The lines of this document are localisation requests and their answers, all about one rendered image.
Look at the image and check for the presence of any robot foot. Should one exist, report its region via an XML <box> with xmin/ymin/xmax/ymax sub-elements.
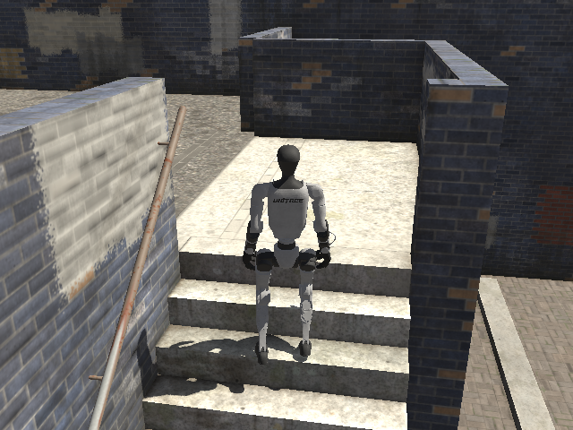
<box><xmin>299</xmin><ymin>340</ymin><xmax>312</xmax><ymax>357</ymax></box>
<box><xmin>255</xmin><ymin>341</ymin><xmax>269</xmax><ymax>365</ymax></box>

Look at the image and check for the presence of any robot right forearm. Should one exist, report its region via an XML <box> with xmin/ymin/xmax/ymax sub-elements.
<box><xmin>316</xmin><ymin>219</ymin><xmax>330</xmax><ymax>254</ymax></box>

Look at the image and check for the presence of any robot left hand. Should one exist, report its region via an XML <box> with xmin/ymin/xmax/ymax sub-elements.
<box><xmin>243</xmin><ymin>251</ymin><xmax>257</xmax><ymax>271</ymax></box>

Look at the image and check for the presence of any left robot upper arm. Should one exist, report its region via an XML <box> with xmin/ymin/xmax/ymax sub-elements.
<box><xmin>250</xmin><ymin>183</ymin><xmax>269</xmax><ymax>233</ymax></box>

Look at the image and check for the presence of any right robot upper arm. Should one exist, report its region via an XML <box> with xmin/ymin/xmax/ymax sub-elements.
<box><xmin>306</xmin><ymin>183</ymin><xmax>327</xmax><ymax>233</ymax></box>

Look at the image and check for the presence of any robot left foot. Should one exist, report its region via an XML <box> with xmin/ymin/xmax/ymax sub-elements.
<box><xmin>255</xmin><ymin>341</ymin><xmax>269</xmax><ymax>365</ymax></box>

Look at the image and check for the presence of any robot right hand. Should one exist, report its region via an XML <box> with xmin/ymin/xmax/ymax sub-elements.
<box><xmin>315</xmin><ymin>250</ymin><xmax>331</xmax><ymax>269</ymax></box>

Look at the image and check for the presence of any robot right foot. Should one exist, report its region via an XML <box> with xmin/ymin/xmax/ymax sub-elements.
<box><xmin>299</xmin><ymin>340</ymin><xmax>312</xmax><ymax>357</ymax></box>

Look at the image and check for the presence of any robot left forearm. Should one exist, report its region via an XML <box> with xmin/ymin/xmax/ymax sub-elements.
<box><xmin>244</xmin><ymin>221</ymin><xmax>260</xmax><ymax>254</ymax></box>

